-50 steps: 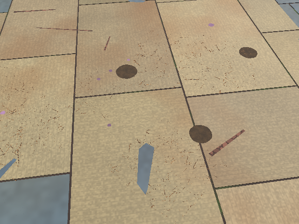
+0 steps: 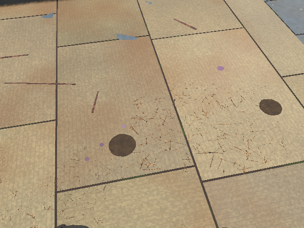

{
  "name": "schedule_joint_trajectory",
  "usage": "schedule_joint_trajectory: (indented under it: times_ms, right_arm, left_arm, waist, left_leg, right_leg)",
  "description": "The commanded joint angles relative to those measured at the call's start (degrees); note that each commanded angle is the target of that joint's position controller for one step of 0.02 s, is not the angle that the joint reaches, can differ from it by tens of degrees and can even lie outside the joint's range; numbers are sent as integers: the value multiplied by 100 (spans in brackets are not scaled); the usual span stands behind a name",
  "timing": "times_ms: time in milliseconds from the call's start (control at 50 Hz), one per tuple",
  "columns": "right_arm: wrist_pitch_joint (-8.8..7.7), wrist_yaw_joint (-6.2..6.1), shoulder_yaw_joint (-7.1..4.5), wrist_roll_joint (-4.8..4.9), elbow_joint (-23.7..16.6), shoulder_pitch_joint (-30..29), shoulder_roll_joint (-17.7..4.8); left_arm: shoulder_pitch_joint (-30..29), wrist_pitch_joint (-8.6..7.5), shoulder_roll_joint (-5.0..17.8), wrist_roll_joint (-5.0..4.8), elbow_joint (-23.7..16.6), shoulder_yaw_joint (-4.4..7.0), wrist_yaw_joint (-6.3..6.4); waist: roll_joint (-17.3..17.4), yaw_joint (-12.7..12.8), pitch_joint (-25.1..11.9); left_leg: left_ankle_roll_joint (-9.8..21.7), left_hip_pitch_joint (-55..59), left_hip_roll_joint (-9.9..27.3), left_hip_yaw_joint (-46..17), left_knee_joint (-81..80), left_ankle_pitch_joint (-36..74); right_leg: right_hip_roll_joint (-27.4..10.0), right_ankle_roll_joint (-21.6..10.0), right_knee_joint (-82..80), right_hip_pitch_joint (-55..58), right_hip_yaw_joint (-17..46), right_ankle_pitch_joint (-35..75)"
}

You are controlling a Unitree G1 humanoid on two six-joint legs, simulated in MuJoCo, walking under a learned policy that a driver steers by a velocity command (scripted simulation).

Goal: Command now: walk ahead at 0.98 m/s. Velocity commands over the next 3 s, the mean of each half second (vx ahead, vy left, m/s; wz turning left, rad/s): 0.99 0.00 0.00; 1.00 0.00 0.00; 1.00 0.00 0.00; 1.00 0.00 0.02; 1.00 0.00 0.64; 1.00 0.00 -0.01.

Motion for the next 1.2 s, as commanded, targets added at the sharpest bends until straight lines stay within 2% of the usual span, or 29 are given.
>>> schedule_joint_trajectory:
  times_ms: [20,80,120,140,160,180,200,240,280,380,440,500,560,600,620,640,660,700,740,820,880,960,1020,1060,1080,1100,1120,1160,1200]
  right_arm:
    - [-149,-75,-57,43,-304,-28,-763]
    - [-44,-185,-93,-104,-246,30,-1154]
    - [133,-302,-169,-260,-227,-185,-1413]
    - [172,-306,-183,-266,-308,-475,-1385]
    - [125,-198,-40,-168,-542,-351,-655]
    - [3,-81,11,170,-675,159,-380]
    - [-19,-152,-52,114,-849,-663,-804]
    - [-12,-104,-21,0,-1023,-1357,-676]
    - [174,40,52,-217,-1089,-1233,-369]
    - [282,191,146,-284,-1769,-2782,-449]
    - [209,279,251,-162,-1989,-3471,-360]
    - [212,214,198,-133,-2053,-3705,-634]
    - [216,60,23,-179,-1814,-2640,-1042]
    - [267,-140,-226,-233,-1114,-325,-1527]
    - [252,-200,-398,-443,-1076,-70,-2133]
    - [279,-67,-416,-321,-1051,-123,-1889]
    - [245,-31,-380,-266,-1031,-801,-1564]
    - [147,9,-238,-251,-932,-1238,-927]
    - [88,-33,-110,-183,-735,-1206,-580]
    - [-58,-5,-120,-37,-556,-829,-749]
    - [-128,27,-101,38,-523,-592,-781]
    - [-148,-53,-119,61,-350,-147,-1148]
    - [34,-205,-167,-141,-280,-158,-1486]
    - [179,-283,-208,-235,-369,-614,-1577]
    - [145,-235,-95,-281,-547,-582,-949]
    - [47,-95,15,199,-714,359,-435]
    - [38,-172,-42,85,-820,-514,-961]
    - [34,-121,-19,-15,-1034,-1337,-840]
    - [220,14,58,-206,-1082,-1250,-547]
  left_arm:
    - [-776,-55,203,-69,-449,-44,-13]
    - [-437,-69,511,-48,-429,49,101]
    - [1338,-67,918,-66,60,235,252]
    - [2453,-48,1160,13,386,360,354]
    - [3044,-27,1646,183,477,507,441]
    - [2809,-26,1625,175,507,550,315]
    - [2250,-55,1222,75,512,512,240]
    - [1781,-160,584,78,618,365,204]
    - [1796,-235,341,30,802,248,264]
    - [2194,-422,598,-130,949,244,216]
    - [2495,-511,761,-247,998,250,218]
    - [2763,-484,1011,-219,1104,251,265]
    - [2800,-292,1383,-4,1165,304,414]
    - [2412,-148,1386,94,1077,330,503]
    - [3148,-174,296,-77,837,114,365]
    - [3245,-290,523,-306,817,128,330]
    - [2296,-304,785,-279,570,175,386]
    - [1670,-289,664,-149,419,134,327]
    - [1791,-93,384,35,375,63,192]
    - [625,27,358,102,-150,-28,53]
    - [-230,-64,295,24,-457,-144,-23]
    - [-691,-97,468,-54,-610,-169,27]
    - [301,-98,925,3,-397,12,169]
    - [2556,-46,1352,41,293,255,367]
    - [3327,-15,1848,113,439,396,459]
    - [2894,-6,1927,177,409,457,367]
    - [2239,-11,1411,58,321,442,288]
    - [1830,-115,797,64,494,310,245]
    - [1838,-193,528,21,686,201,302]
  waist:
    - [151,138,958]
    - [660,443,270]
    - [919,1304,-700]
    - [823,1836,-1166]
    - [-254,1634,-1752]
    - [-1460,1054,-2355]
    - [-560,1012,-1404]
    - [428,664,-285]
    - [193,210,47]
    - [74,283,892]
    - [30,491,911]
    - [-52,548,777]
    - [-605,-85,-231]
    - [-586,-1140,-1282]
    - [1169,-410,-2079]
    - [1364,-378,-2714]
    - [744,-220,-1407]
    - [-58,98,-361]
    - [152,524,-37]
    - [266,496,733]
    - [152,318,871]
    - [373,195,811]
    - [794,786,-149]
    - [805,1861,-1175]
    - [-285,1806,-1743]
    - [-1894,907,-2521]
    - [-486,978,-1591]
    - [484,659,-291]
    - [273,220,30]
  left_leg:
    - [319,-1103,1408,-373,-982,3851]
    - [159,282,1664,-231,310,7198]
    - [158,295,1811,-196,2618,7759]
    - [193,-611,1638,-113,4258,6623]
    - [197,-2541,955,-112,6571,2843]
    - [116,-4398,102,-863,8081,-846]
    - [303,-5031,634,-1046,7932,-202]
    - [299,-4779,1040,-986,7190,328]
    - [142,-4339,1275,-991,6713,326]
    - [-178,-4883,1548,-326,4880,1462]
    - [-60,-3656,1227,152,3166,2834]
    - [145,-3659,902,317,2390,2910]
    - [366,-2535,303,311,2328,1624]
    - [582,-107,711,-204,2435,663]
    - [1135,1794,2555,-2758,2449,-404]
    - [1455,2243,3002,-5285,1060,-1521]
    - [1179,1320,2625,-4337,758,-1347]
    - [890,-462,2194,-2850,526,-199]
    - [671,-1545,1827,-2134,167,-157]
    - [634,-2065,1433,-1194,-485,982]
    - [418,-2313,1060,-503,-667,2551]
    - [241,-895,1449,-319,-701,4970]
    - [129,141,1689,-227,1088,7492]
    - [148,-781,1562,-121,4074,6501]
    - [230,-2053,939,-130,6403,2424]
    - [40,-4337,25,-919,8238,-1054]
    - [225,-5001,624,-1063,8055,-354]
    - [185,-4788,995,-979,7264,221]
    - [40,-4223,1237,-1018,6735,210]
  right_leg:
    - [432,-150,-1027,1202,-483,538]
    - [1057,-355,-1334,1782,-647,-438]
    - [1253,-552,-1439,3466,-417,-1222]
    - [875,-704,-1510,4845,-87,-1579]
    - [-615,-1028,-1325,6415,1774,-3256]
    - [-1591,-1678,-2528,7352,5026,-4155]
    - [-1202,-1382,-2909,6688,4417,-4110]
    - [-836,-1078,-3228,4900,2955,-2933]
    - [-463,-835,-3529,3805,2214,-2749]
    - [101,-739,-4254,3078,943,-1076]
    - [198,-525,-4655,2890,515,324]
    - [-36,-408,-4462,4434,257,2228]
    - [-333,-266,-2447,5475,179,4947]
    - [-115,-218,702,4315,82,3673]
    - [708,-88,3291,2077,162,-1385]
    - [1236,-147,4316,890,916,-3341]
    - [724,-251,4209,281,914,-2597]
    - [342,-246,3446,600,886,-2060]
    - [120,-113,2974,1096,886,-2050]
    - [-137,136,1749,407,351,-1332]
    - [118,120,-133,1196,-189,13]
    - [507,-156,-1289,1593,-441,592]
    - [1120,-390,-1356,2686,-460,-585]
    - [839,-628,-1352,4958,-13,-1486]
    - [-537,-703,-1076,6088,1480,-2537]
    - [-1705,-1626,-2455,7494,5147,-3686]
    - [-1284,-1359,-2892,6806,4597,-3944]
    - [-860,-1093,-3155,4933,2970,-2572]
    - [-464,-846,-3473,3741,2156,-2465]
Next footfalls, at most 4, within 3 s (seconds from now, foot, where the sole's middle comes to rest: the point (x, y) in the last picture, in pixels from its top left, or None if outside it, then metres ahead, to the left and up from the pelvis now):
0.14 right None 0.36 -0.08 -0.77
0.60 left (129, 164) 0.81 0.09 -0.77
1.06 right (153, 96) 1.27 -0.06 -0.77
1.52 left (122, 50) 1.73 0.13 -0.77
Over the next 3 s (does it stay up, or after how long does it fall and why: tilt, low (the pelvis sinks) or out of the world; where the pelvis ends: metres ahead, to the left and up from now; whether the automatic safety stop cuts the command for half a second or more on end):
stays up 2.95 0.23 0.08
